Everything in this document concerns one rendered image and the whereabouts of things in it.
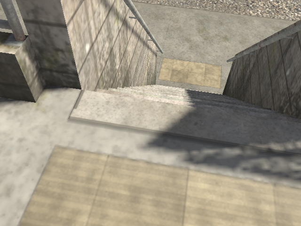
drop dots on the stairs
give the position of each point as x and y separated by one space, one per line
201 99

